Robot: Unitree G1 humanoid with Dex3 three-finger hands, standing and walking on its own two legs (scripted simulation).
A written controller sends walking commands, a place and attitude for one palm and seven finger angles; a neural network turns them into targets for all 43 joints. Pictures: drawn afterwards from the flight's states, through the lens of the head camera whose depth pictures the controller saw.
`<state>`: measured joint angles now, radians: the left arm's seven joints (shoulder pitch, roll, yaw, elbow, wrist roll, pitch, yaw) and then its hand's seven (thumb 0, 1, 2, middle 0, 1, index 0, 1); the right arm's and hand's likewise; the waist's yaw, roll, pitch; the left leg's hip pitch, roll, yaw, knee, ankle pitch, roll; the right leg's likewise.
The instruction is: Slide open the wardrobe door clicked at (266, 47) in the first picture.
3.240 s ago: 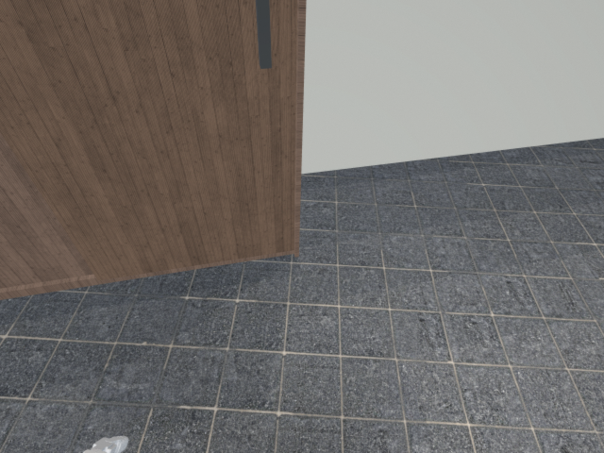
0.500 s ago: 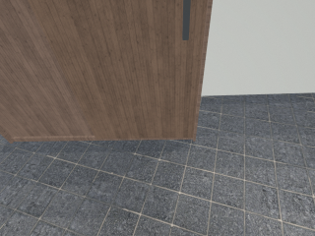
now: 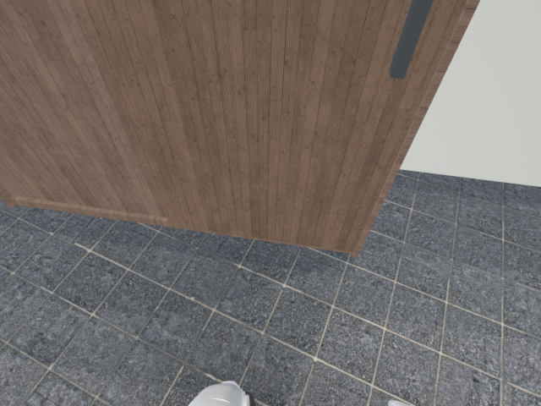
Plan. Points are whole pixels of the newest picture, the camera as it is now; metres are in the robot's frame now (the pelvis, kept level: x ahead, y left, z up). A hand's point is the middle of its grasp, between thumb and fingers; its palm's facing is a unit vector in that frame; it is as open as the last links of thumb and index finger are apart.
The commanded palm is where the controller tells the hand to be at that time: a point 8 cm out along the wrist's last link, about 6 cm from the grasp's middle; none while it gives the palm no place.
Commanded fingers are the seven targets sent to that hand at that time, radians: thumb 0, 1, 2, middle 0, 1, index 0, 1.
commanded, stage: take the last steps up to it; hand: right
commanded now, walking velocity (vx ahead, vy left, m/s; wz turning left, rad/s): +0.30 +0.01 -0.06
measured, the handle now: out of the picture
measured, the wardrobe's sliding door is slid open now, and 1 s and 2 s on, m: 0.00 0.00 0.00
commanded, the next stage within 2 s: come to a stop and stand still in 0.42 s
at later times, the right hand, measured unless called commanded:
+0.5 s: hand out of the picture +0.09 -0.15 -0.17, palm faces +0.18 +0.98 -0.12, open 7.3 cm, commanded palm none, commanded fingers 0.00 -0.90 -0.90 0.20 0.30 0.20 0.30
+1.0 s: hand (375, 350) +0.25 -0.15 -0.14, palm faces +0.07 +0.96 -0.26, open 7.4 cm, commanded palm none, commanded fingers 0.00 -0.90 -0.90 0.20 0.30 0.20 0.30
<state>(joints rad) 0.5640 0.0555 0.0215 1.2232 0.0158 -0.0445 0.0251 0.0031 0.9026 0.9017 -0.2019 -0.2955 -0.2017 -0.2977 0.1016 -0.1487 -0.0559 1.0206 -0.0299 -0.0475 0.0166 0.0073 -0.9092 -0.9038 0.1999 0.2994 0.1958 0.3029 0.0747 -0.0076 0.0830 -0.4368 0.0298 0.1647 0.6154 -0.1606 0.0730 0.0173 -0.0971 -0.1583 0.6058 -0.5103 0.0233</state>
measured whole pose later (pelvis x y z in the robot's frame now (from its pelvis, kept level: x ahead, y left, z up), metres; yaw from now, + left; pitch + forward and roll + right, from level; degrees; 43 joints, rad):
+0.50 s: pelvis +0.18 -0.01 +0.01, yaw -3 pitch -2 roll +2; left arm 0.11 0.13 0.04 1.00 0.03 -0.05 -0.01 0.00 0.91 0.90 -0.19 -0.29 -0.20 -0.30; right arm 0.43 -0.13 -0.03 1.16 -0.02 -0.06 -0.02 0.00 -0.91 -0.90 0.20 0.30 0.20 0.30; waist -0.05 0.03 0.03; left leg -0.07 0.02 0.21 0.56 -0.43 0.02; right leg -0.36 -0.07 -0.15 0.59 -0.18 -0.04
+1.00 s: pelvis +0.21 +0.04 +0.02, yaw -2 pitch -2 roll -1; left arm 0.21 0.17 0.07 1.06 0.01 0.06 0.02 0.00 0.91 0.90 -0.20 -0.30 -0.20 -0.30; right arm 0.22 -0.15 -0.04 1.03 -0.03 0.01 -0.04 0.00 -0.91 -0.90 0.20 0.30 0.20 0.30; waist 0.01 -0.03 0.05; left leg -0.27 0.04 0.09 0.59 -0.30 0.04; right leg -0.35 -0.05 -0.10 0.73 -0.43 0.01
